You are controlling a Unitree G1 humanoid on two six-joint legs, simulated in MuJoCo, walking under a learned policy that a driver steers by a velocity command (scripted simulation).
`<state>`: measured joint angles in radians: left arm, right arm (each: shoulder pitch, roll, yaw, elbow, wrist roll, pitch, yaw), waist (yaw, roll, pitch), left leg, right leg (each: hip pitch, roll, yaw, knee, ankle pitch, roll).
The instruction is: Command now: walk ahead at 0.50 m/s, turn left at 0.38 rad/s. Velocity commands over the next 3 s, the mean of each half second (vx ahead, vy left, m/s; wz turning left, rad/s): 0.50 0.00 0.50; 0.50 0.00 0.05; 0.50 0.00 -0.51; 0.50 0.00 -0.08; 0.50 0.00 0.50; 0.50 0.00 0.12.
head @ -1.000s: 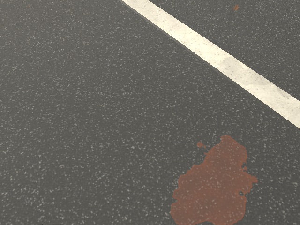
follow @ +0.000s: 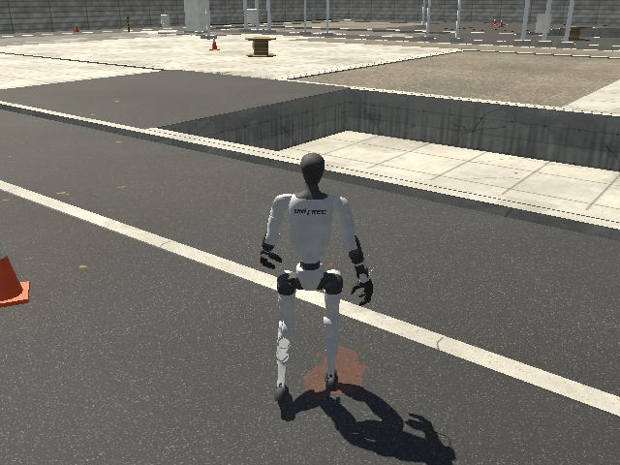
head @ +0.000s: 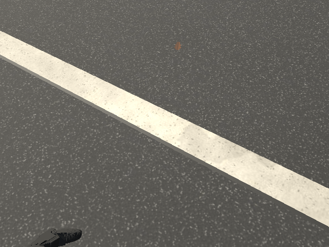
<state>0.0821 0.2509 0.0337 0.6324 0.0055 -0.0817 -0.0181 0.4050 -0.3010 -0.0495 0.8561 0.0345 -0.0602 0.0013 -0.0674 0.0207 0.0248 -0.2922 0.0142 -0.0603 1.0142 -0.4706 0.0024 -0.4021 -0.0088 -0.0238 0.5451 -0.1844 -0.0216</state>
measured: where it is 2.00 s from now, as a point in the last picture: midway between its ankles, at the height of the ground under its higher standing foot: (121, 134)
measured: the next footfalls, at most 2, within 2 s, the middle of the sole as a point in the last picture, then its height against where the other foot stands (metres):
left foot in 0.42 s outside the picture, level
right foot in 0.96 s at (142, 190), level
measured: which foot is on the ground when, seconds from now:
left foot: up 0.00-0.40, down 0.42-0.98, up 1.00-1.00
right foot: down 0.00-0.42, up 0.44-0.94, down 0.96-1.00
